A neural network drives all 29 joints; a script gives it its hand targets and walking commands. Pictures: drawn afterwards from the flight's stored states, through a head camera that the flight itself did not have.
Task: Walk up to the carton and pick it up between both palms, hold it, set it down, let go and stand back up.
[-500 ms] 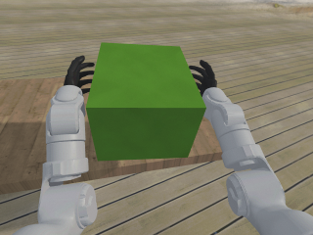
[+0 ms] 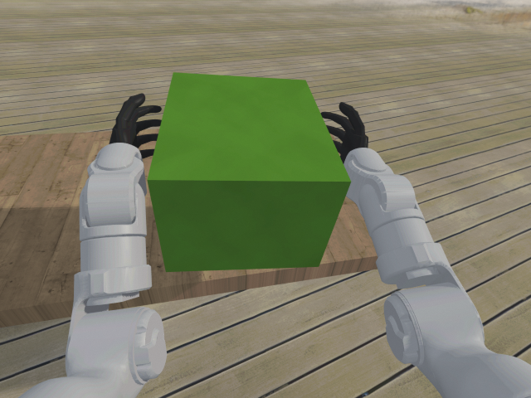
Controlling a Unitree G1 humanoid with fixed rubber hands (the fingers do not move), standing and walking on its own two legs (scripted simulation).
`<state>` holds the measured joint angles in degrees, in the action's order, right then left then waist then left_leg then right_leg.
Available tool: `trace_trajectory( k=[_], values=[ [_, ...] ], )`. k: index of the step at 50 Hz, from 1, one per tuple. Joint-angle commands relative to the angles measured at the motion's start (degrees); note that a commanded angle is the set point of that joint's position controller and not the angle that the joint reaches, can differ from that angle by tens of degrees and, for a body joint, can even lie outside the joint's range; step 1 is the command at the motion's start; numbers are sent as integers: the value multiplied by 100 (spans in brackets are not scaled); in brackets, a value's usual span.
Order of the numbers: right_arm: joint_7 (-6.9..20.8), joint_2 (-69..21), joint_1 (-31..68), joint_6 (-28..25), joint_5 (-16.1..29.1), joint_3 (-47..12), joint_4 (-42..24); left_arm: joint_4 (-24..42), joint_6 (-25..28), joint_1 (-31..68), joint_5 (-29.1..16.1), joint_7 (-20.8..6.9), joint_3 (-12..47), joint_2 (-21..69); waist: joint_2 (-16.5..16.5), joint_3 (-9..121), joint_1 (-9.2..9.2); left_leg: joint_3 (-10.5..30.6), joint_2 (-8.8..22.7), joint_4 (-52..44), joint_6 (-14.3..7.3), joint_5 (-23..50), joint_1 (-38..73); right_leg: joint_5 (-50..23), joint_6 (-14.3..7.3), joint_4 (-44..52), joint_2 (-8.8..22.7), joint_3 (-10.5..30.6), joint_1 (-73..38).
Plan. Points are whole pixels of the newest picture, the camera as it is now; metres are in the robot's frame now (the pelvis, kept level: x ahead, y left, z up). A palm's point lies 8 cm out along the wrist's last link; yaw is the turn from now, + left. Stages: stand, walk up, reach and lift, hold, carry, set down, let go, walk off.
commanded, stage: hold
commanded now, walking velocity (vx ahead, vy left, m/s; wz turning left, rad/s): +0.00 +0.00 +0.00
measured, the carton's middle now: (243, 165) +0.41 +0.02 +0.18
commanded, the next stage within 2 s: set down in 1.16 s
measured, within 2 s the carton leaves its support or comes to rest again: neither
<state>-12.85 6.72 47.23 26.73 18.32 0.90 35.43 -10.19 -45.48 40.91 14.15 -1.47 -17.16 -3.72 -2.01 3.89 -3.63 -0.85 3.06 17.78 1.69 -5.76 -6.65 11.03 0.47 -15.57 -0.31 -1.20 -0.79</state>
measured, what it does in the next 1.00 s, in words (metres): stands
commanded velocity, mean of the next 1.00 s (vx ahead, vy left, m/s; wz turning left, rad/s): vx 0.00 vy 0.00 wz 0.00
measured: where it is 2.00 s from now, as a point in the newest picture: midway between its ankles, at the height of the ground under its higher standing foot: outside the picture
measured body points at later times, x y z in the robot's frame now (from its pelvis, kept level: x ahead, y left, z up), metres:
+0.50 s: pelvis +0.00 +0.00 +0.00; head -0.06 +0.03 +0.44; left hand +0.38 +0.18 +0.24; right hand +0.39 -0.14 +0.23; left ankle +0.05 +0.14 -0.75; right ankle -0.02 -0.12 -0.75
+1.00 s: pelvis +0.00 +0.00 +0.00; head -0.06 +0.02 +0.45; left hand +0.38 +0.18 +0.24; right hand +0.39 -0.14 +0.23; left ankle +0.05 +0.14 -0.75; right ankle -0.02 -0.12 -0.75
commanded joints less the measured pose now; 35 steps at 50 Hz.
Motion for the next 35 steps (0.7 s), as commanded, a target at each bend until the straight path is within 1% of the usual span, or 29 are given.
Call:
trace_trajectory(
  k=[1, 2, 3, 5, 6, 8, 9, 10, 11, 13, 14, 15, 16, 17, 19, 20, 21, 22, 23, 24, 26, 27, 28, 29, 30, 31, 32, 34, 35],
  values=[
    [523, -3497, 4672, -266, 635, -1969, -1981, 648, 437, 3925, -953, -695, 2561, 3302, 294, 2087, -28, -32, -486, 193, -78, 918, 1634, -1082, 386, 286, -293, -73, 705],
    [519, -3458, 4714, -273, 634, -1970, -2081, 607, 449, 3911, -958, -689, 2548, 3285, 267, 2130, -5, -11, -481, 211, -73, 979, 1623, -1122, 394, 273, -313, -86, 670],
    [513, -3472, 4618, -253, 607, -1926, -1951, 694, 462, 3982, -988, -679, 2602, 3286, 330, 2102, -79, -5, -481, 232, -50, 978, 1613, -1133, 379, 268, -317, -83, 685],
    [503, -3439, 4512, -223, 638, -1946, -1900, 614, 432, 3838, -940, -681, 2550, 3279, 333, 1911, -49, -19, -484, 209, -28, 1005, 1635, -1149, 382, 300, -312, -82, 708],
    [491, -3418, 4473, -206, 596, -1900, -1845, 561, 412, 3803, -898, -701, 2500, 3224, 282, 1786, -59, -10, -479, 181, -47, 926, 1595, -1113, 393, 314, -289, -82, 747],
    [491, -3336, 4498, -217, 573, -1852, -1812, 494, 382, 3762, -881, -723, 2508, 3301, 371, 1705, -104, -23, -476, 145, -29, 845, 1572, -938, 363, 335, -301, -98, 775],
    [500, -3319, 4551, -236, 576, -1840, -1855, 516, 380, 3768, -896, -728, 2513, 3322, 394, 1760, -91, -18, -461, 136, -34, 819, 1564, -842, 351, 336, -317, -112, 776],
    [505, -3333, 4508, -224, 575, -1846, -1836, 543, 377, 3752, -880, -727, 2497, 3295, 335, 1665, -72, -11, -452, 138, -41, 852, 1522, -884, 345, 340, -307, -106, 789],
    [511, -3365, 4546, -235, 581, -1857, -1844, 566, 393, 3824, -918, -722, 2537, 3306, 356, 1836, -90, -23, -453, 155, -24, 881, 1597, -883, 337, 318, -327, -115, 750],
    [517, -3326, 4462, -213, 614, -1861, -1764, 587, 380, 3760, -853, -712, 2481, 3274, 401, 1778, -56, -8, -454, 184, -9, 1029, 1599, -1024, 343, 307, -330, -115, 719],
    [524, -3320, 4376, -193, 630, -1876, -1719, 669, 381, 3758, -850, -705, 2489, 3226, 402, 1800, -70, -31, -455, 208, -1, 1094, 1659, -1065, 336, 296, -338, -111, 690],
    [525, -3327, 4342, -188, 663, -1916, -1764, 725, 371, 3744, -876, -711, 2533, 3268, 423, 1835, -71, -27, -455, 203, 17, 1152, 1682, -1130, 332, 298, -344, -113, 665],
    [528, -3284, 4351, -193, 686, -1915, -1837, 783, 364, 3745, -919, -709, 2597, 3318, 523, 1928, -130, 7, -433, 233, 46, 1205, 1732, -1136, 315, 276, -350, -114, 660],
    [536, -3269, 4404, -189, 677, -1873, -1819, 734, 363, 3800, -899, -704, 2580, 3321, 539, 1868, -100, 3, -441, 205, 51, 1133, 1694, -1016, 308, 304, -350, -132, 731],
    [567, -3329, 4464, -236, 725, -1945, -1992, 952, 383, 3873, -1002, -660, 2773, 3441, 551, 2074, -151, 32, -419, 266, 93, 1331, 1830, -1078, 284, 260, -402, -163, 754],
    [580, -3307, 4540, -242, 752, -1973, -2044, 910, 382, 3864, -1002, -641, 2755, 3435, 532, 2089, -103, 42, -419, 276, 101, 1357, 1814, -1080, 275, 267, -415, -170, 727],
    [582, -3332, 4536, -253, 770, -2030, -2145, 998, 395, 3858, -1049, -616, 2819, 3464, 491, 2157, -122, 49, -418, 315, 92, 1456, 1869, -1195, 276, 240, -426, -167, 708],
    [576, -3340, 4462, -229, 764, -2038, -2164, 1031, 398, 3832, -1025, -604, 2746, 3387, 411, 2101, -67, 53, -432, 324, 84, 1479, 1857, -1286, 305, 249, -417, -153, 706],
    [569, -3280, 4463, -215, 741, -1971, -2099, 818, 364, 3705, -941, -616, 2635, 3345, 428, 1940, -61, 25, -442, 295, 63, 1347, 1781, -1216, 321, 283, -397, -139, 740],
    [571, -3308, 4576, -233, 775, -2038, -2184, 833, 360, 3716, -967, -618, 2667, 3377, 366, 2043, -17, 17, -430, 269, 42, 1279, 1762, -1112, 325, 273, -399, -148, 709],
    [565, -3306, 4474, -208, 723, -2000, -2051, 793, 328, 3661, -895, -632, 2580, 3349, 344, 1809, -3, -2, -449, 230, 6, 1151, 1667, -1072, 336, 305, -384, -126, 741],
    [563, -3308, 4561, -214, 714, -1991, -2070, 648, 313, 3627, -849, -647, 2474, 3279, 277, 1761, 53, -19, -453, 175, -13, 1033, 1582, -949, 350, 327, -367, -137, 711],
    [571, -3306, 4469, -194, 670, -1939, -1907, 698, 315, 3702, -838, -648, 2501, 3267, 347, 1690, 0, -31, -442, 162, -17, 984, 1593, -909, 349, 313, -360, -131, 779],
    [578, -3337, 4500, -204, 679, -1954, -1920, 733, 320, 3737, -859, -652, 2500, 3248, 279, 1777, 27, -46, -446, 167, -38, 950, 1607, -915, 357, 301, -362, -121, 741],
    [574, -3351, 4517, -203, 650, -1923, -1883, 706, 326, 3783, -877, -657, 2522, 3258, 336, 1821, -2, -38, -455, 146, -29, 903, 1588, -870, 346, 319, -345, -110, 729],
    [575, -3341, 4568, -208, 611, -1901, -1919, 668, 325, 3807, -894, -659, 2513, 3300, 312, 1816, -24, -30, -439, 140, -40, 829, 1593, -806, 330, 324, -340, -100, 757],
    [576, -3348, 4601, -204, 612, -1871, -1883, 617, 330, 3835, -886, -665, 2518, 3317, 335, 1783, -9, -37, -452, 132, -38, 806, 1551, -796, 338, 327, -339, -99, 776],
    [559, -3376, 4652, -230, 622, -1893, -1974, 645, 356, 3870, -940, -664, 2565, 3348, 353, 1881, -38, -38, -462, 166, -34, 871, 1577, -897, 339, 306, -328, -86, 743],
    [556, -3359, 4621, -206, 596, -1850, -1862, 599, 359, 3889, -906, -663, 2548, 3312, 371, 1801, -71, -35, -449, 153, -31, 810, 1582, -822, 335, 327, -318, -80, 803]
  ],
)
